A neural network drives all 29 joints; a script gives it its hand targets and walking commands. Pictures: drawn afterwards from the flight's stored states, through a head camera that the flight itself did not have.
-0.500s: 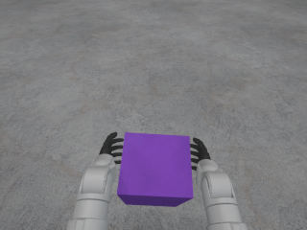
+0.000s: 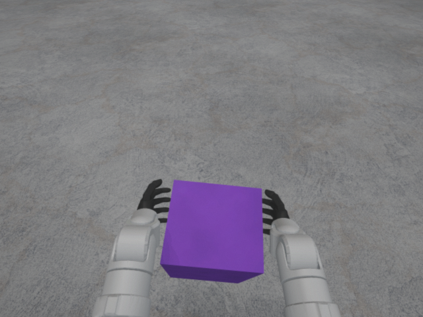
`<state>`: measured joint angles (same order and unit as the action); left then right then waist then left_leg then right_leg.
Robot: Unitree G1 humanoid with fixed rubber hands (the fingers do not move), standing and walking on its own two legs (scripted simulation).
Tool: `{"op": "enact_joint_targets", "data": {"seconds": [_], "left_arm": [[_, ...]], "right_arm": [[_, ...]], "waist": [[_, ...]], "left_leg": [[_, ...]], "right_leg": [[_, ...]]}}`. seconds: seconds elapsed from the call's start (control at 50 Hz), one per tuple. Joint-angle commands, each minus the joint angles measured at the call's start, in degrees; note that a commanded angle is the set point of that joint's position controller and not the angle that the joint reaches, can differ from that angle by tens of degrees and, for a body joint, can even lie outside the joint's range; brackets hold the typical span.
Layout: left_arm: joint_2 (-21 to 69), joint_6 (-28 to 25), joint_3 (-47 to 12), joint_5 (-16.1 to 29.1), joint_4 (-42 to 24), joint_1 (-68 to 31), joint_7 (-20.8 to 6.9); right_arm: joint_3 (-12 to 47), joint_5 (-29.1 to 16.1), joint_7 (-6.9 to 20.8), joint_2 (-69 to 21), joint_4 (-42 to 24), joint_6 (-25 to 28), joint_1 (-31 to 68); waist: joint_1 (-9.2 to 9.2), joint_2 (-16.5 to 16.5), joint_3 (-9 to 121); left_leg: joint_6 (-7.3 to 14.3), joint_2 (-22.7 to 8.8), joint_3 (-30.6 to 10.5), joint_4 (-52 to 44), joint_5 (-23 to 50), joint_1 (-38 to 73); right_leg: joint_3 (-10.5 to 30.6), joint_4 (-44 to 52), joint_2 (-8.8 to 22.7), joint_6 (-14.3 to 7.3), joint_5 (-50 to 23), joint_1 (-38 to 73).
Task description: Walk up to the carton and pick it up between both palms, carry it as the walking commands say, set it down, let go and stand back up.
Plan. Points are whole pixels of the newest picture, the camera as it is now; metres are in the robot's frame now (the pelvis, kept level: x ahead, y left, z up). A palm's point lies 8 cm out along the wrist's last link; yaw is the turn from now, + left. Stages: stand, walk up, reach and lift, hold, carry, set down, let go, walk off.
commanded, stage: carry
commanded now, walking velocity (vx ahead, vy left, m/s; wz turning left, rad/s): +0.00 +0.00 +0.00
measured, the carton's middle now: (210, 238) +0.30 +0.00 -0.05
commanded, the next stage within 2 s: hold in 0.40 s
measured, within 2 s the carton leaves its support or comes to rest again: neither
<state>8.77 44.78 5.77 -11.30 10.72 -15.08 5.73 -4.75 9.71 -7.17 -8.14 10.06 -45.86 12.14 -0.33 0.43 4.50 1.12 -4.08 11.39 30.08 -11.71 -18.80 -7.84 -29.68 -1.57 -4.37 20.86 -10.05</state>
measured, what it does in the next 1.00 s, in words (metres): shifts its weight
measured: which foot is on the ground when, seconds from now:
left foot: down 0.00-1.00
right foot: down 0.00-1.00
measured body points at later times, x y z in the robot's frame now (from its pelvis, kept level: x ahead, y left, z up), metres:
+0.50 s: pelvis -0.01 +0.00 +0.01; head -0.02 -0.01 +0.46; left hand +0.29 +0.14 +0.05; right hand +0.28 -0.13 +0.02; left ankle +0.04 +0.13 -0.73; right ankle -0.05 -0.06 -0.73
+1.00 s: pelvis -0.04 +0.06 +0.00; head -0.09 +0.07 +0.45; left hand +0.28 +0.18 +0.06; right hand +0.25 -0.08 +0.03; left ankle +0.05 +0.16 -0.73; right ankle -0.05 -0.06 -0.73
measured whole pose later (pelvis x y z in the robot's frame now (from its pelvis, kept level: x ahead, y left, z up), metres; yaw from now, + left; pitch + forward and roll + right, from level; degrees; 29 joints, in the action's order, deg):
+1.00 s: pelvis -0.04 +0.06 +0.00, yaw -10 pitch -11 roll +0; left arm 9.3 44.6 11.0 -15.1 13.2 -17.2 3.3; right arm -6.4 14.4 -4.1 -9.4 23.5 -42.5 17.9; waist 5.7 0.7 -3.4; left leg 0.0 2.6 -4.7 26.8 -10.0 -5.9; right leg 3.2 -27.8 -1.9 -1.0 15.7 -1.3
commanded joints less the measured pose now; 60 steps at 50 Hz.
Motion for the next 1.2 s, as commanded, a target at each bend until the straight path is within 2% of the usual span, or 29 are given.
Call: {"op": "enact_joint_targets", "data": {"seconds": [0.0,0.02,0.06,0.1,0.14,0.16,0.18,0.22,0.24,0.26,0.3,0.32,0.38,0.4,0.44,0.46,0.5,0.56,0.62,0.7,0.78,0.8,0.88,0.94,1.0,1.02,1.04,1.06,1.18], "left_arm": [[48.70,-1.18,-27.26,17.45,-17.57,-24.38,-10.56],[48.03,-0.45,-24.46,15.08,-12.69,-23.89,-10.75],[45.07,-0.17,-23.41,12.55,-9.51,-19.53,-10.29],[47.94,1.81,-29.76,18.31,-19.84,-22.75,-10.58],[46.12,1.55,-25.21,14.46,-11.29,-20.60,-10.71],[42.74,-0.61,-15.52,5.68,6.19,-15.19,-10.93],[43.38,-2.15,-23.06,12.91,-11.44,-21.35,-10.95],[49.49,1.58,-28.08,16.71,-15.54,-24.06,-10.92],[46.58,0.72,-22.59,12.81,-8.03,-22.61,-11.06],[47.84,0.85,-26.04,16.99,-16.58,-24.53,-10.57],[47.10,1.04,-21.61,12.00,-4.99,-18.58,-10.91],[47.57,1.30,-25.35,15.76,-13.08,-21.61,-11.07],[47.82,2.50,-23.66,15.01,-9.60,-20.07,-10.92],[45.30,1.50,-16.46,10.04,-2.62,-5.35,-11.62],[44.76,-2.78,-19.74,9.83,-10.37,-4.51,-12.64],[46.79,-4.70,-22.62,12.17,-14.07,-10.09,-13.79],[49.90,-5.53,-26.82,15.52,-20.00,-19.27,-15.72],[48.86,-4.49,-27.74,14.55,-17.05,-20.30,-15.98],[44.39,-3.30,-23.12,13.03,-14.22,-17.14,-15.96],[45.75,-2.44,-19.43,12.06,-6.16,-15.50,-16.67],[50.62,-0.72,-20.33,11.02,-3.03,-19.40,-16.89],[52.25,-0.63,-21.55,11.71,-3.27,-23.33,-17.25],[57.10,-0.54,-24.48,12.85,0.15,-25.84,-16.68],[62.80,-1.21,-24.66,13.24,1.41,-27.32,-15.81],[67.93,-2.19,-20.82,10.27,11.15,-32.12,-14.01],[69.00,-2.78,-19.90,9.37,12.90,-31.75,-13.14],[69.11,-4.01,-18.21,9.76,16.26,-32.90,-13.74],[68.51,-4.78,-15.01,7.58,19.58,-34.12,-13.45],[66.70,-10.47,-3.13,2.26,30.65,-36.18,-11.16]], "right_arm": [[28.81,-17.85,10.87,-48.27,-22.58,3.08,34.57],[26.53,-15.76,10.61,-48.73,-16.10,2.15,33.15],[23.88,-13.17,10.87,-46.51,-9.68,1.69,24.89],[30.40,-17.79,10.85,-48.09,-21.97,0.04,28.93],[25.74,-13.79,10.84,-46.10,-14.21,0.47,26.63],[17.06,-5.69,11.19,-43.39,3.26,2.24,22.18],[23.07,-12.18,11.30,-45.39,-12.46,3.98,27.25],[27.74,-16.34,11.10,-49.04,-19.44,0.31,31.81],[23.64,-12.93,11.17,-47.31,-11.01,1.28,30.77],[27.38,-17.07,10.78,-48.76,-19.58,0.93,32.20],[24.28,-12.81,10.96,-47.54,-10.46,0.96,30.18],[28.68,-15.75,10.92,-47.94,-18.79,0.35,31.93],[26.63,-15.97,10.93,-46.90,-16.91,-0.74,31.90],[24.55,-12.64,11.54,-52.63,0.11,-0.64,14.37],[27.13,-13.08,11.65,-54.39,-7.32,4.99,15.55],[27.86,-12.72,11.61,-57.36,-7.18,6.80,15.26],[31.43,-13.58,11.98,-60.96,-12.94,8.76,21.71],[31.63,-13.63,12.98,-59.19,-11.27,10.03,28.07],[36.48,-15.67,13.72,-59.36,-10.43,9.50,33.60],[36.54,-14.97,13.71,-59.28,-8.47,9.43,35.78],[28.28,-9.45,13.42,-57.92,-1.48,9.31,31.81],[27.07,-9.80,13.72,-58.86,-0.29,9.39,32.23],[20.70,-7.38,14.96,-54.24,1.52,10.75,36.96],[22.71,-9.29,16.70,-54.12,-3.38,11.44,45.97],[19.19,-8.51,20.01,-52.75,4.61,11.67,53.11],[20.74,-10.60,20.91,-53.67,4.94,12.75,56.29],[16.65,-7.38,20.93,-51.49,8.01,13.07,54.34],[16.86,-7.34,21.69,-52.19,10.02,14.00,57.70],[7.87,-1.26,23.32,-48.56,20.86,20.82,65.15]], "waist": [[0.27,-0.72,18.83],[0.25,-3.27,18.16],[0.20,3.23,17.85],[0.71,0.00,18.59],[0.75,-2.59,18.87],[0.44,-0.31,17.14],[0.38,1.46,17.01],[0.22,0.21,14.52],[0.19,-0.25,16.34],[0.54,0.03,17.12],[0.87,-2.38,18.33],[0.62,-6.29,14.88],[0.58,-0.28,17.89],[9.43,-6.02,2.35],[6.19,-3.88,11.98],[5.91,-2.59,11.53],[5.60,-0.50,19.44],[9.64,5.01,14.27],[13.78,-3.87,8.92],[12.11,-8.01,9.73],[6.86,-2.22,2.29],[6.46,3.24,2.24],[0.77,2.06,2.04],[1.97,1.86,8.64],[2.81,4.57,3.89],[5.78,7.55,7.17],[1.84,5.59,3.91],[5.46,6.08,8.59],[7.82,4.45,7.96]], "left_leg": [[1.01,-5.13,-6.15,-0.47,12.59,9.51],[0.78,-5.43,-5.86,-0.11,14.31,9.42],[1.17,-5.04,-6.89,-1.54,15.28,10.80],[1.24,-5.71,-6.75,-1.19,16.54,10.46],[0.98,-5.44,-6.71,-0.63,16.45,11.32],[1.22,-5.81,-7.63,-0.71,16.02,11.47],[1.04,-5.57,-6.88,-1.24,12.69,11.00],[0.99,-5.58,-8.38,-2.94,9.97,7.77],[1.08,-5.58,-7.02,-1.93,11.88,9.10],[1.64,-5.47,-8.14,-1.92,13.08,10.35],[0.87,-4.79,-7.24,-1.06,13.12,9.35],[-0.03,-4.95,-6.31,-0.77,10.20,7.54],[0.84,-4.87,-6.85,-1.44,12.19,9.27],[3.38,7.71,-15.07,-3.80,20.57,21.24],[2.57,7.75,-14.78,-2.92,30.38,25.74],[2.52,7.57,-15.92,-3.74,27.90,19.31],[0.70,7.75,-15.27,-4.51,26.54,16.85],[-0.86,8.84,-14.20,-4.76,19.49,16.87],[-0.08,10.08,-14.27,-5.40,8.79,14.14],[0.12,10.17,-15.19,-5.21,8.77,15.55],[-1.34,8.87,-16.22,-5.74,10.72,19.59],[-1.58,8.81,-15.66,-6.02,8.41,18.26],[-2.76,8.21,-16.66,-6.13,6.90,21.88],[-3.22,6.91,-19.42,-6.25,7.21,23.45],[-2.87,4.20,-24.30,-12.83,-11.64,16.50],[-3.03,3.46,-25.04,-12.91,-10.51,15.60],[-2.99,3.77,-24.67,-13.71,-13.88,14.77],[-2.54,3.43,-25.15,-14.58,-15.10,15.10],[-2.01,3.48,-23.76,-12.32,-18.97,13.95]], "right_leg": [[8.06,3.86,10.43,1.38,-28.83,3.40],[7.39,4.05,9.85,1.58,-31.32,3.26],[7.87,3.17,9.66,0.78,-25.71,1.22],[6.96,3.98,9.34,1.43,-23.64,1.86],[7.31,4.29,9.68,1.66,-25.21,0.29],[8.12,4.62,9.84,0.93,-24.67,-0.33],[8.76,5.30,10.36,1.15,-24.24,0.26],[7.96,5.25,10.23,0.98,-19.38,0.18],[8.04,4.92,10.29,1.11,-21.59,0.38],[8.78,5.50,10.05,0.89,-21.32,0.21],[8.39,5.05,9.94,1.32,-27.12,1.62],[6.95,5.71,9.88,1.73,-29.45,0.52],[7.42,4.33,9.68,0.76,-25.81,1.54],[18.25,6.99,2.54,2.85,-39.10,-0.10],[20.48,3.85,3.66,4.79,-60.64,7.66],[21.68,3.18,3.97,4.44,-60.27,11.71],[19.06,3.04,1.62,3.97,-50.62,16.39],[18.44,6.13,1.41,1.99,-33.15,11.59],[18.79,8.06,2.15,4.07,-21.66,10.89],[19.20,7.36,1.96,5.24,-25.30,11.63],[17.42,8.77,0.86,3.24,-18.32,4.67],[18.15,9.21,1.77,2.70,-15.20,4.66],[14.64,9.58,-1.33,1.11,-7.52,0.44],[13.90,7.87,-2.79,1.19,-7.28,0.93],[12.51,4.64,-2.80,0.06,-2.74,0.94],[12.95,3.49,-2.74,-0.36,-4.17,4.30],[13.19,3.21,-2.43,0.08,-3.21,1.23],[12.00,1.86,-3.66,0.91,-4.30,3.72],[13.23,-0.23,-3.43,0.31,-0.16,-3.71]]}}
